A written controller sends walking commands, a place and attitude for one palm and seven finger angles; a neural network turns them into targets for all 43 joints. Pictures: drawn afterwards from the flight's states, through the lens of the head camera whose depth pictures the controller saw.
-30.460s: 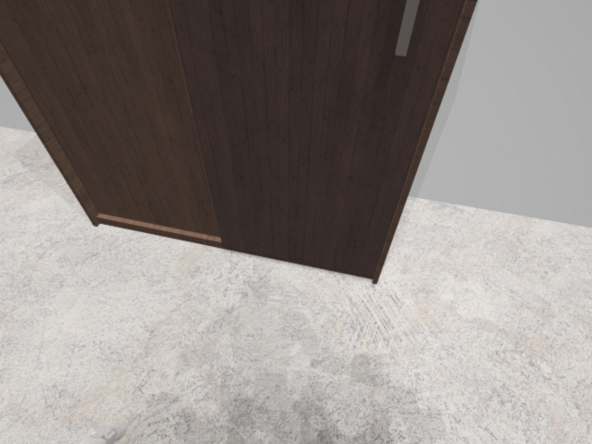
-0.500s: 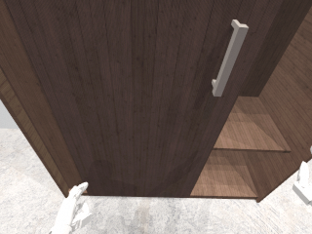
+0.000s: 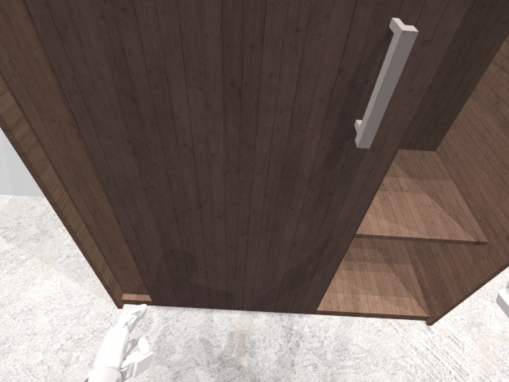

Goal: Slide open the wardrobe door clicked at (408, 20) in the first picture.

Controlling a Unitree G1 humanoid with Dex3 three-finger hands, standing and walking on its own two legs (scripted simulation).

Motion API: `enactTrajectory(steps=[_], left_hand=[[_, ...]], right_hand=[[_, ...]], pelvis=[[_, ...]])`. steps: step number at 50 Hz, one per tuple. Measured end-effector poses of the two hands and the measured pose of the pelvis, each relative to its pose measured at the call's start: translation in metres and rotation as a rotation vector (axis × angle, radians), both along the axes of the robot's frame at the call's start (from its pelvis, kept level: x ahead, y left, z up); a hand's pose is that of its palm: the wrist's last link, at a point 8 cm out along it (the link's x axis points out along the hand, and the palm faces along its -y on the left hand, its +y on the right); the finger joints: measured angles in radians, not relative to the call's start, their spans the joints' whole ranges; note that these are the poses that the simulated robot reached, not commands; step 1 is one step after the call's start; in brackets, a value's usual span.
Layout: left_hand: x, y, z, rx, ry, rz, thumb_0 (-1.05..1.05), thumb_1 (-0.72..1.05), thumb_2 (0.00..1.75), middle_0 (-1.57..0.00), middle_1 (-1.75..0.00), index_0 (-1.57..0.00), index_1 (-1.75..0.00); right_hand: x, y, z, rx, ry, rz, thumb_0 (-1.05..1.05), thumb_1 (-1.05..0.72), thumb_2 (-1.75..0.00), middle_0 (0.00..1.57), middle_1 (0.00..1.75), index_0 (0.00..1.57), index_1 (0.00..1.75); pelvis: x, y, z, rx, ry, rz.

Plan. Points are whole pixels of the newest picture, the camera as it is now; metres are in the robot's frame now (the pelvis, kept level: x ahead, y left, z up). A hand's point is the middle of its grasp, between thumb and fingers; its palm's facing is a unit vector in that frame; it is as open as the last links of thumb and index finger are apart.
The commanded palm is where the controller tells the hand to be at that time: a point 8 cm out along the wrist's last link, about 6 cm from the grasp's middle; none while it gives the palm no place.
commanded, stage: step back with the hand held close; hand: right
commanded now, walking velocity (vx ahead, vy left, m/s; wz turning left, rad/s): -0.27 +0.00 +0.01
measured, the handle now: (378, 88) +0.49 -0.17 +0.25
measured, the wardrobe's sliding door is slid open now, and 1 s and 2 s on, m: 0.47 0.47 0.47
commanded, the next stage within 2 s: stop stepping back and stand still in 0.84 s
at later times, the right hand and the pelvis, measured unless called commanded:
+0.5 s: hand out of the picture +0.10 -0.30 +0.15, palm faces +0.53 +0.73 -0.42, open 7.5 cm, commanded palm +0.05 -0.33 +0.17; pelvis -0.08 -0.02 -0.02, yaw -2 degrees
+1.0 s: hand out of the picture -0.01 -0.27 +0.17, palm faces +0.51 +0.77 -0.38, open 7.5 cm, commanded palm -0.06 -0.31 +0.17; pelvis -0.20 -0.01 -0.01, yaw +1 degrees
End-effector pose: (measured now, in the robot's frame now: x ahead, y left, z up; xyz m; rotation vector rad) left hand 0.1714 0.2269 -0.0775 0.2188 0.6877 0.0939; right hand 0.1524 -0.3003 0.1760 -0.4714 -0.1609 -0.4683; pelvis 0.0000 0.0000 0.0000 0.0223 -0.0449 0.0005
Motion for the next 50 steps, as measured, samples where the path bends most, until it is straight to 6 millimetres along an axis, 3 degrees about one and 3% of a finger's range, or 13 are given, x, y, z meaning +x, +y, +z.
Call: enactTrajectory(steps=[5,10,18,26,32,39,45,50], left_hand=[[-0.017,0.004,-0.001,0.025,0.016,0.051,0.01,0.91,0.9,-0.21,-0.3,-0.2,-0.3],[-0.037,0.0,-0.001,0.041,0.031,0.09,0.01,0.91,0.9,-0.21,-0.3,-0.2,-0.3],[-0.066,-0.018,-0.002,0.041,0.005,0.056,0.01,0.91,0.9,-0.21,-0.3,-0.2,-0.3],[-0.089,-0.026,-0.014,0.023,0.001,-0.009,0.01,0.91,0.9,-0.21,-0.3,-0.2,-0.3],[-0.114,-0.026,-0.014,0.077,0.02,-0.027,0.01,0.91,0.9,-0.21,-0.3,-0.2,-0.3],[-0.146,-0.032,-0.009,0.052,-0.024,-0.001,0.01,0.91,0.9,-0.21,-0.3,-0.2,-0.3],[-0.17,-0.034,-0.011,-0.01,-0.046,-0.039,0.01,0.91,0.9,-0.21,-0.3,-0.2,-0.3],[-0.204,-0.026,-0.009,-0.006,0.047,-0.037,0.01,0.91,0.9,-0.21,-0.3,-0.2,-0.3]], right_hand=[[-0.002,0.001,-0.009,-0.01,0.049,0.057,0.02,-0.89,-0.89,0.2,0.3,0.21,0.3],[-0.017,-0.007,-0.008,-0.048,0.06,0.084,0.02,-0.88,-0.89,0.21,0.3,0.21,0.3],[-0.054,-0.027,-0.001,-0.087,-0.034,0.024,0.02,-0.88,-0.89,0.21,0.3,0.21,0.3],[-0.102,-0.026,-0.008,-0.069,-0.08,-0.047,0.02,-0.88,-0.89,0.21,0.3,0.21,0.3],[-0.119,-0.028,-0.01,-0.04,-0.15,-0.015,0.02,-0.88,-0.89,0.21,0.3,0.21,0.3],[-0.151,-0.037,0.006,-0.111,-0.183,0.005,0.02,-0.88,-0.89,0.21,0.3,0.21,0.3],[-0.19,-0.024,0.005,-0.091,-0.146,-0.026,0.01,-0.89,-0.9,0.2,0.3,0.21,0.3],[-0.204,-0.007,0.008,-0.046,-0.118,0.008,0.02,-0.88,-0.9,0.2,0.3,0.21,0.3]], pelvis=[[-0.012,-0.01,-0.003,-0.001,0.029,0.012],[-0.026,-0.018,-0.006,-0.002,0.035,0.02],[-0.055,-0.025,-0.013,-0.002,0.023,0.003],[-0.083,-0.021,-0.019,-0.003,0.017,-0.033],[-0.111,-0.027,-0.024,0.002,0.009,-0.041],[-0.141,-0.026,-0.023,0.042,0.016,-0.059],[-0.175,-0.014,-0.022,0.001,0.081,-0.019],[-0.204,-0.009,-0.005,-0.039,0.075,0.022]])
